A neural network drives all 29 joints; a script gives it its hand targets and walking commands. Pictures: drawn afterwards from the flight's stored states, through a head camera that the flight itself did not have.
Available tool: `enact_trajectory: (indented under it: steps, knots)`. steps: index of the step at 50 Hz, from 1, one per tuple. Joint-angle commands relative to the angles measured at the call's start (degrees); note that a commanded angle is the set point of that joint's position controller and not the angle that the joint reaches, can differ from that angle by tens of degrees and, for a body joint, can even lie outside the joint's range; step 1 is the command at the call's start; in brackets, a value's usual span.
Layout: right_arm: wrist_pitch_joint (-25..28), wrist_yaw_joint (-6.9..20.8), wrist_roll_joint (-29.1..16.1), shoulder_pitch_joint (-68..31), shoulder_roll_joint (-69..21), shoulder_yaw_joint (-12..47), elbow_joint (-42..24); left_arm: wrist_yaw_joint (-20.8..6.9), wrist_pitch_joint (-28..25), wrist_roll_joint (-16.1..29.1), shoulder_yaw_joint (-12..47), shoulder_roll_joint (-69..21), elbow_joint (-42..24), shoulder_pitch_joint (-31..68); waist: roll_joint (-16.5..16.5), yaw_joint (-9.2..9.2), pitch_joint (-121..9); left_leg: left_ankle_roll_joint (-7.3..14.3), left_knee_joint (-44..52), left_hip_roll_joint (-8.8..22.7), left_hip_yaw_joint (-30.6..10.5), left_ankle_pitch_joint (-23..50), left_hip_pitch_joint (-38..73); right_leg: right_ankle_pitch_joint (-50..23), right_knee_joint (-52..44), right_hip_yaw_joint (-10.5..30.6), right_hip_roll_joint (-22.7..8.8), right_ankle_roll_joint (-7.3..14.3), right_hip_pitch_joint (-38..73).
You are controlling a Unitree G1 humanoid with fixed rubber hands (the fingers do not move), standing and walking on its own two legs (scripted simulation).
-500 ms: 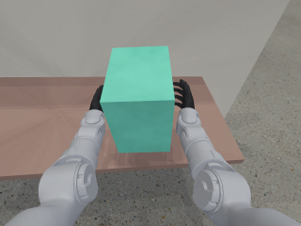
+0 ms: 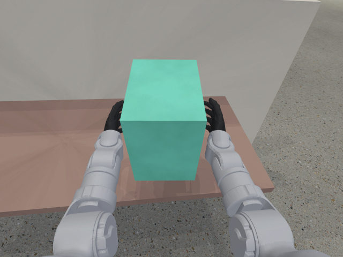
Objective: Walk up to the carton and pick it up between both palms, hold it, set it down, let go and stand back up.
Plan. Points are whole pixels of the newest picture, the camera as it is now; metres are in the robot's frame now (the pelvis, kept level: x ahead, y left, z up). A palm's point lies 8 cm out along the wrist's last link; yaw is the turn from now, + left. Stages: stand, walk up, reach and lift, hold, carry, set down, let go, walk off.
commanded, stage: reach and lift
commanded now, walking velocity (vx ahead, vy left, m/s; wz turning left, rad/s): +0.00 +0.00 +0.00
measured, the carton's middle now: (164, 121) +0.43 -0.01 +0.11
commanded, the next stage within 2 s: hold in 1.38 s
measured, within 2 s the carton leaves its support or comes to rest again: neither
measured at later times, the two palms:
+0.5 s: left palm (114, 125) +0.38 +0.12 +0.15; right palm (222, 134) +0.35 -0.14 +0.13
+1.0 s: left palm (110, 121) +0.37 +0.12 +0.17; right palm (223, 128) +0.35 -0.13 +0.16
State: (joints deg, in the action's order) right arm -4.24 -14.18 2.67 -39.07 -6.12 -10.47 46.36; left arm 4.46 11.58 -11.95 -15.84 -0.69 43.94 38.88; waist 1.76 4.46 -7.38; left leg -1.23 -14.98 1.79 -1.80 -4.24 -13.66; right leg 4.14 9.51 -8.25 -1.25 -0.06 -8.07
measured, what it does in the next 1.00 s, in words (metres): stands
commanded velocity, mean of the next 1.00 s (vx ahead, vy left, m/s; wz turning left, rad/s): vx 0.00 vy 0.00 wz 0.00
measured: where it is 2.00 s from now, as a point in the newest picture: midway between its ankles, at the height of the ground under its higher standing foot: outside the picture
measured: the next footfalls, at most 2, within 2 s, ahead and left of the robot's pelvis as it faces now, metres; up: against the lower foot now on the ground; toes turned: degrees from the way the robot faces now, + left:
none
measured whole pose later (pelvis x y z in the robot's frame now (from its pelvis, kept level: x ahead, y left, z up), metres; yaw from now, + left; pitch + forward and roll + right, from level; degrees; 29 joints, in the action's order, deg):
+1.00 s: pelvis +0.00 +0.00 +0.00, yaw +0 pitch -6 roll -1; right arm -19.1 -15.9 -8.1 -30.2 -4.4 -1.2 15.8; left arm 0.8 42.8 -20.5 -11.5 -6.3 -1.6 31.6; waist 4.3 5.9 5.6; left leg -1.4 -12.9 1.7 -1.3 -4.9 -2.0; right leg 3.9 6.1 -7.8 -1.1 -0.6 4.1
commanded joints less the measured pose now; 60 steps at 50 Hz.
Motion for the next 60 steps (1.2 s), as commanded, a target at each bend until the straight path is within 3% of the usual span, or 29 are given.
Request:
enact_trajectory:
  steps: [1,12,25,34,42,52,60]
  knots:
    - [-0.84,6.42,-3.12,-32.1,-30.08,19.73,-13.43,-8.91,-1.7,3.06,21.34,-34.37,-19.82,40.86,-4.21,0.52,-22.79,-1.57,-0.07,-5.42,1.65,12.57,10.03,-13.03,1.92,2.1,4.39,0.18,14.32]
    - [-3.59,5.33,-5.32,-29.26,-23.43,20.98,-27.25,-10.21,9.64,1.63,22.93,-31.42,-32.15,32.91,-2.5,0.91,-16.77,-1.26,1.34,-5.45,2.26,7.95,12.82,-8.31,-0.06,0.85,3.88,-1.0,14.58]
    - [-5.89,3.58,-8.8,-24.56,-19.86,25.5,-39.7,-11.46,19.19,0.82,27.11,-29.44,-45.97,24.04,-2.63,1.29,-16.95,-1.16,1.16,-5.09,2.5,14.99,16.38,-15.94,0.13,1.08,3.69,-2.27,19.17]
    - [-8.12,3.18,-10.62,-25.93,-15.88,23.58,-42.11,-11.27,24.63,0.4,27.56,-28.09,-49.73,23.02,-2.95,1.53,-12.35,-2.08,1.38,-4.17,2.54,11.74,19.24,-9.02,-1.19,0.28,4.06,-2.07,16.48]
    - [-9.53,2.42,-11.95,-25.27,-14.82,23.87,-44.5,-11.42,26.78,0.44,28.53,-27.85,-53.08,22.31,-3.3,2.29,-13.89,-2.51,0.41,-4.18,2.66,15.32,21.9,-10.82,-1.38,0.25,4.34,-2.17,17.1]
    - [-11.32,2.09,-13.15,-27.07,-14.37,23.56,-44.05,-11.7,28.67,-0.02,27.3,-26.82,-53.48,24.37,-2.65,1.9,-11.27,-1.91,1.28,-4.39,3.26,11.71,20.8,-8.46,-1.15,-0.07,4.16,-2.7,17.8]
    - [-12.21,1.1,-14.36,-26.38,-15.27,25.34,-45.38,-12.4,29.33,-0.24,26.84,-26.62,-54.55,23.97,-1.78,1.76,-13.15,-1.38,0.75,-4.9,3.6,15.28,21.78,-13.45,-0.5,0.13,4.04,-3.32,20.4]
